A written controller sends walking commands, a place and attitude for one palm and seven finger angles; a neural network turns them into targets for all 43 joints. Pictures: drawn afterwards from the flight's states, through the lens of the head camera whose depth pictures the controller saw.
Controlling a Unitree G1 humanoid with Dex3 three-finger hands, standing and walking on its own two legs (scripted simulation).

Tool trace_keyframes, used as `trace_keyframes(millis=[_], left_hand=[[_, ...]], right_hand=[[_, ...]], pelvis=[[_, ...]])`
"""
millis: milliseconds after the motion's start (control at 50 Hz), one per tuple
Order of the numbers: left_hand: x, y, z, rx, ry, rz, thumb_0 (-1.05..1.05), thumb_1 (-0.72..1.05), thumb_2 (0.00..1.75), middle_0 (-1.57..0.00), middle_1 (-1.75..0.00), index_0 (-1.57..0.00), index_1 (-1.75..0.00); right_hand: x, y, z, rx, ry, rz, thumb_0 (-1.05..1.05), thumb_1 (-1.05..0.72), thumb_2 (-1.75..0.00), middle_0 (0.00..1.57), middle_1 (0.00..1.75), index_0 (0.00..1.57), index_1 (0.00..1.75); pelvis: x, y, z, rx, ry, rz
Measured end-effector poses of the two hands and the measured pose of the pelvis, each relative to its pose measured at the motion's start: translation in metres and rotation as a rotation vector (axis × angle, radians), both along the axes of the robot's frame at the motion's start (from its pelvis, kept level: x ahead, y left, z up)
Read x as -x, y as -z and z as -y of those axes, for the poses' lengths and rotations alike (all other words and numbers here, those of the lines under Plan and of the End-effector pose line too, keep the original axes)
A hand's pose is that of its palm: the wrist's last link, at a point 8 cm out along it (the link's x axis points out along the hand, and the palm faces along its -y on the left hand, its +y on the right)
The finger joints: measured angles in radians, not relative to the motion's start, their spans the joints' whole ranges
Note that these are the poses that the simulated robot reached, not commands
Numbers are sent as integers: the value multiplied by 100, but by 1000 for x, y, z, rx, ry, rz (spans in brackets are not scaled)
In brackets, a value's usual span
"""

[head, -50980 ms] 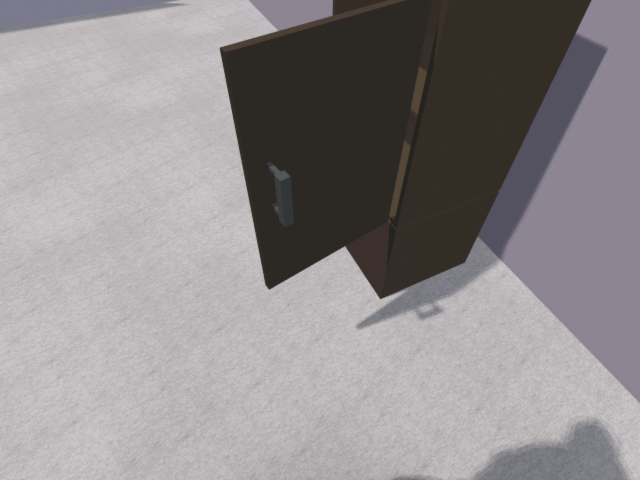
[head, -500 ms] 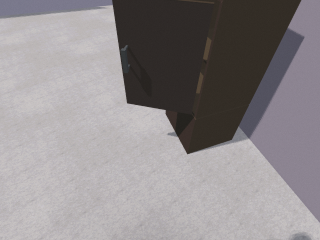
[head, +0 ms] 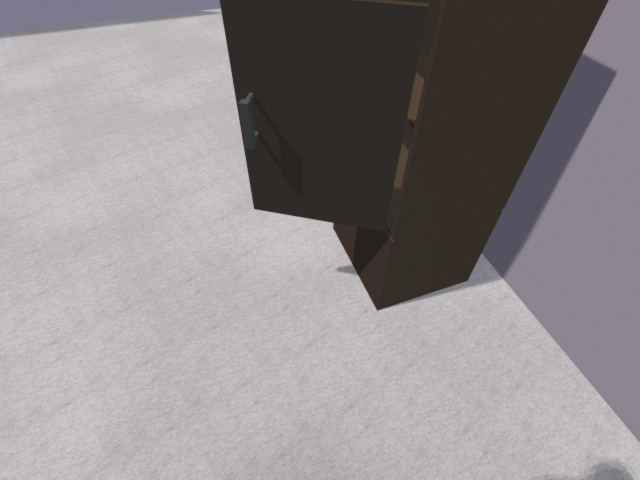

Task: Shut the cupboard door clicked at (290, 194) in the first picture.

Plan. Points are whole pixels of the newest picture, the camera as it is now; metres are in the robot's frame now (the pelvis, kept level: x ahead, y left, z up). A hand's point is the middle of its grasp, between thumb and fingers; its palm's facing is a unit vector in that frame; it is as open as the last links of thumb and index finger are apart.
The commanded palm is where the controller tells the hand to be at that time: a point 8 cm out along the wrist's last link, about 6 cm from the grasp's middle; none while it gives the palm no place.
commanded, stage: look to check the result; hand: left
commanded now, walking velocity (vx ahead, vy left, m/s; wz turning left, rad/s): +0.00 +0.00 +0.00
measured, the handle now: (250, 120) +0.87 +0.21 -0.03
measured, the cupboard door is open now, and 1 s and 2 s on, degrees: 57 57 57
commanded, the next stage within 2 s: walk to a spot facing it in 0.14 s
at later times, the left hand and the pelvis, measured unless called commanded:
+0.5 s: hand out of the picture +0.02 +0.19 -0.19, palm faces +0.10 -0.97 -0.22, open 7.4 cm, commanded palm none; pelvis +0.00 +0.00 -0.01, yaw +5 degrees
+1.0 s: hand out of the picture +0.03 +0.25 -0.16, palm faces +0.36 -0.89 -0.29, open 7.4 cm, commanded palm none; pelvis +0.00 +0.00 -0.01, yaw +22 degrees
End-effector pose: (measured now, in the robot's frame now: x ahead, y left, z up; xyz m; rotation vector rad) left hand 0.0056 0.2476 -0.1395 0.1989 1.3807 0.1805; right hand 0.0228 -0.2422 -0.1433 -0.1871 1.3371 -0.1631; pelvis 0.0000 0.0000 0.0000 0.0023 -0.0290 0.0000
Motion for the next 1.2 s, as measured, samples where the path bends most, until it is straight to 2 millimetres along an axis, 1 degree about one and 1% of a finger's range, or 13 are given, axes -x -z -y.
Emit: trace_keyframes(millis=[180,300,380,520,580,660,700,780,900,980,1060,1100,1200], left_hand=[[-12,-1,3,3,8,18,1,91,90,-20,-30,-20,-30],[-17,0,6,6,10,28,1,91,90,-20,-30,-20,-30],[-17,3,9,5,-8,31,1,91,90,-20,-30,-20,-30],[-2,17,8,22,-97,47,1,91,90,-20,-30,-20,-30],[8,26,1,31,-141,43,1,91,90,-20,-30,-20,-30],[18,41,-18,39,-193,35,1,91,90,-20,-30,-20,-30],[20,38,-27,28,-205,31,1,91,90,-20,-30,-20,-30],[14,19,-42,-1,-230,70,1,91,90,-20,-30,-20,-30],[2,-3,-53,-56,-270,168,1,91,90,-20,-30,-19,-30],[-3,-10,-45,-83,-300,209,1,91,90,-20,-30,-19,-30],[2,-14,-25,-111,-340,241,1,91,90,-20,-30,-19,-30],[12,-14,-13,-130,-364,240,1,91,90,-20,-30,-20,-30],[45,-20,21,-115,-454,162,1,91,90,-20,-30,-20,-30]], right_hand=[[-12,-3,8,12,-9,19,1,-91,-90,20,30,20,30],[-15,-4,13,22,-10,19,1,-91,-90,20,30,20,30],[-13,-2,12,19,-15,3,1,-91,-90,20,30,20,30],[-9,9,-1,8,-58,-69,1,-91,-90,20,30,20,30],[-19,9,-11,14,-86,-76,1,-91,-90,20,30,20,30],[-37,14,-25,31,-148,-29,1,-91,-90,20,30,20,30],[-43,13,-32,30,-172,-19,1,-91,-90,20,30,20,30],[-52,4,-40,25,-226,-17,1,-91,-90,20,30,20,30],[-76,-3,-39,18,-301,-4,1,-91,-90,20,30,20,30],[-96,-2,-28,14,-344,13,1,-91,-90,20,30,20,30],[-122,8,-11,1,-387,31,1,-91,-90,20,30,20,30],[-137,14,-4,-6,-404,42,1,-91,-90,20,30,20,30],[-169,9,-4,-19,-480,60,1,-91,-90,20,30,20,30]], pelvis=[[-4,-1,3,-2,0,0],[-6,-1,5,-3,-1,1],[-6,2,7,-3,-21,-2],[-3,13,1,21,-104,7],[-3,17,-8,18,-147,14],[-1,30,-23,13,-199,6],[3,28,-27,6,-209,1],[7,16,-30,22,-254,-30],[6,6,-21,38,-324,-58],[2,6,-7,37,-378,-63],[-3,13,14,21,-436,-67],[-5,17,23,9,-457,-68],[-10,8,31,-11,-538,-52]])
